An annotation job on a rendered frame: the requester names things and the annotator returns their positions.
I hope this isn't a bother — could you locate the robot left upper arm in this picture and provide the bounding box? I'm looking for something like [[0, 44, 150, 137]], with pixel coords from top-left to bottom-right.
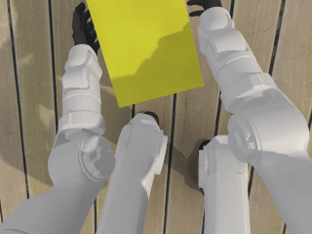
[[0, 135, 116, 234]]

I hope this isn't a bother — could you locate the robot right shin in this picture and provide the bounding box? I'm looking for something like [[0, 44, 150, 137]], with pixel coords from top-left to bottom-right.
[[203, 135, 249, 189]]

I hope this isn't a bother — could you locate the robot right upper arm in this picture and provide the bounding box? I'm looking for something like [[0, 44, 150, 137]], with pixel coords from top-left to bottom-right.
[[227, 100, 312, 234]]

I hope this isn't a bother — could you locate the robot left hand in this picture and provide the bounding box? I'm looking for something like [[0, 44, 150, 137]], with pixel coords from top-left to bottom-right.
[[72, 2, 100, 55]]

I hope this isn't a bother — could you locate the left robot forearm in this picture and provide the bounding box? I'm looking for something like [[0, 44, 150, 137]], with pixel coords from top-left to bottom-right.
[[51, 44, 105, 152]]

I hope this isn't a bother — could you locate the robot right hand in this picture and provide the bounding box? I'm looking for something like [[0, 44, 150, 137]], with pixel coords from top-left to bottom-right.
[[186, 0, 222, 17]]

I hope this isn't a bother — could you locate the right robot forearm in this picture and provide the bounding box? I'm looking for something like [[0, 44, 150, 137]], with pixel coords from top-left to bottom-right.
[[197, 7, 310, 141]]

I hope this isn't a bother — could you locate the left robot thigh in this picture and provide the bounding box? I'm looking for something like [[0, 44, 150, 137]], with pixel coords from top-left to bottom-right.
[[96, 122, 168, 234]]

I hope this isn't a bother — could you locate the carton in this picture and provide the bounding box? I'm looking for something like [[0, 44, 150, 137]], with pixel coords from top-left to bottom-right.
[[86, 0, 204, 108]]

